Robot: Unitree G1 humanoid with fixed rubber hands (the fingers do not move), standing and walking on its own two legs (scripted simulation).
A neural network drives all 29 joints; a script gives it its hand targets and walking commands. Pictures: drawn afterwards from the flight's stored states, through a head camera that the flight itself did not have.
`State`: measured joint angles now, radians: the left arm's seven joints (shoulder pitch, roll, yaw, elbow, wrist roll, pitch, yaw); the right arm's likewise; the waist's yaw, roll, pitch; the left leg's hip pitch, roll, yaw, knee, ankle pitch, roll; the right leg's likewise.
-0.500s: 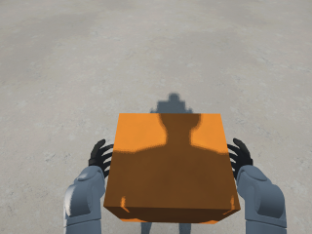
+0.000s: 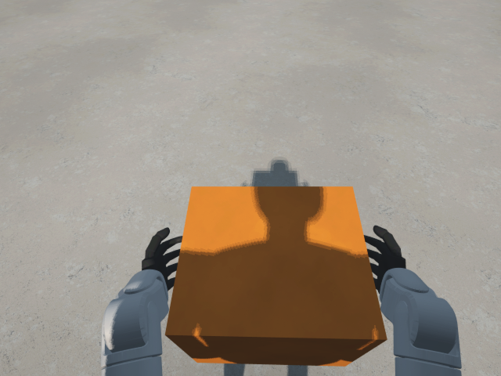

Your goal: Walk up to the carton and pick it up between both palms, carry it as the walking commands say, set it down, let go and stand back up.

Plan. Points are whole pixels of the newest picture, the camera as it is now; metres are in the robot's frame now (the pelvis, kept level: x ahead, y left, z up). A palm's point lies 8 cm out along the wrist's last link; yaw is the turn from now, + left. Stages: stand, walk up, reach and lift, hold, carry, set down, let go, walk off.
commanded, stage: carry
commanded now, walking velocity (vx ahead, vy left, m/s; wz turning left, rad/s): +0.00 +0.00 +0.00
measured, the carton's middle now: (270, 279) +0.28 +0.00 +0.00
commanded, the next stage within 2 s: none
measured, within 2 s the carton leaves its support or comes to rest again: neither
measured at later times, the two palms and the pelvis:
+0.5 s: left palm (164, 274) +0.25 +0.16 +0.06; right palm (398, 274) +0.25 -0.19 +0.06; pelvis +0.00 -0.01 +0.00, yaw +0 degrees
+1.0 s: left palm (174, 275) +0.25 +0.15 +0.05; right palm (405, 274) +0.26 -0.21 +0.05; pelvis +0.00 -0.02 +0.00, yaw +1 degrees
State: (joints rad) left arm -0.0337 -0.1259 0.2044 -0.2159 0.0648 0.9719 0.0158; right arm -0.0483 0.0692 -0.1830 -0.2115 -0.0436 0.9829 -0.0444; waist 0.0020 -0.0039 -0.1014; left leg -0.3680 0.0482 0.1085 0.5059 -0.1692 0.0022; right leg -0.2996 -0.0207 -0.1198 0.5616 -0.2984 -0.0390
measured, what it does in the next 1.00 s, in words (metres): stands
